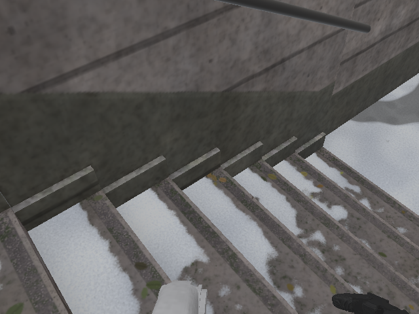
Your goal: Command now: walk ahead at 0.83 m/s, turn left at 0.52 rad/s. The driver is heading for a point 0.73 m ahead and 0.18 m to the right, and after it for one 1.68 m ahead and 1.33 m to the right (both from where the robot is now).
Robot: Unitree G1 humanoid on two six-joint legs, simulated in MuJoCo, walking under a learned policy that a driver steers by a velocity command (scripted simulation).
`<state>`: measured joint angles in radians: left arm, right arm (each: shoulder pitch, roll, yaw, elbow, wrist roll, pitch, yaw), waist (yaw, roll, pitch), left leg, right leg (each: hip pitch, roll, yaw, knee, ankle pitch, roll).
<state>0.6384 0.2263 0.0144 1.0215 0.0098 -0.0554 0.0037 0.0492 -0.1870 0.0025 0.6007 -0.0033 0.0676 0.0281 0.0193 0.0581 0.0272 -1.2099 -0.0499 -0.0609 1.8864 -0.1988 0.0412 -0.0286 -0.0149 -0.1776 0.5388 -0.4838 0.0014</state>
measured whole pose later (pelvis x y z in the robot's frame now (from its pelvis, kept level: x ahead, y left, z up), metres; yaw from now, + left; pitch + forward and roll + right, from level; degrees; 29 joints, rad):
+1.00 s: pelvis +0.69 -0.02 -0.15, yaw -29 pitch +1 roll -1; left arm 0.48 0.24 0.01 0.95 0.04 -0.08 -0.05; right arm 0.08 -0.20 -0.01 0.79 -0.13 -0.01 0.01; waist 0.05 -0.02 0.06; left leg -0.80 0.10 -0.10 1.25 -0.19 -0.03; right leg -0.17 0.18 0.06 0.55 -0.39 -0.14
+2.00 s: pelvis +0.97 -0.10 -0.32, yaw -73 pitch +4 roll +1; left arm 0.19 0.28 0.02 0.71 0.00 -0.03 -0.13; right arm 0.35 -0.24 0.01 0.76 0.01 -0.05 0.10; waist -0.06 0.00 -0.02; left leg -0.35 0.01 0.03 0.74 -0.49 0.00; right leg -0.46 0.00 -0.01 0.78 -0.37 -0.01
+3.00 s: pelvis +1.01 -0.17 -0.31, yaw -73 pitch +1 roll -2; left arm 0.36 0.26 0.08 1.05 0.04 -0.02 0.00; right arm 0.12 -0.27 -0.08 0.95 -0.03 -0.02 0.01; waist 0.07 0.03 -0.02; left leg -0.55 0.06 -0.05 0.97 -0.15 0.02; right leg -0.21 0.05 0.00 0.64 -0.45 -0.06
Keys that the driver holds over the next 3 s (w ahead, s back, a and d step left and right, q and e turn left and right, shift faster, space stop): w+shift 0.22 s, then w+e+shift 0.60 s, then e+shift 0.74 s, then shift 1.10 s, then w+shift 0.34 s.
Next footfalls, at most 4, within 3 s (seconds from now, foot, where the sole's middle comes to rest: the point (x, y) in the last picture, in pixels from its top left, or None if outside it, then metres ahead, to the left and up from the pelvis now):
0.22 left None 0.32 0.12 -0.76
0.78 right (243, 296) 0.64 -0.05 -0.91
1.18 left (236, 222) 1.04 -0.03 -1.06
1.58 right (272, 255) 0.88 -0.18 -1.06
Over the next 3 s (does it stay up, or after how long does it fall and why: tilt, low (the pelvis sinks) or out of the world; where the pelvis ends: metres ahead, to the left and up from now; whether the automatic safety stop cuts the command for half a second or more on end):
stays up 1.01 -0.17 -0.31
